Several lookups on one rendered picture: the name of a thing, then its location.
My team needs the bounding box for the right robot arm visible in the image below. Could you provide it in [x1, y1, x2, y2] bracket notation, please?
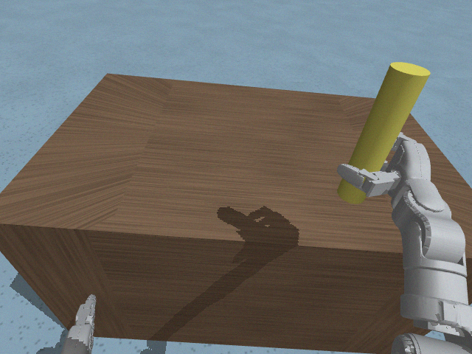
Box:
[391, 178, 472, 354]

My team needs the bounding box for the right robot hand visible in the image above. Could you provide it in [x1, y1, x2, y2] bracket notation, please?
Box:
[337, 132, 431, 197]

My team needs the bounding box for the can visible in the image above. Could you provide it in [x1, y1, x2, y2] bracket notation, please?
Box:
[337, 62, 431, 204]

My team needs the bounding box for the left robot hand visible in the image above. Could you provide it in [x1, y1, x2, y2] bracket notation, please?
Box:
[61, 294, 96, 354]

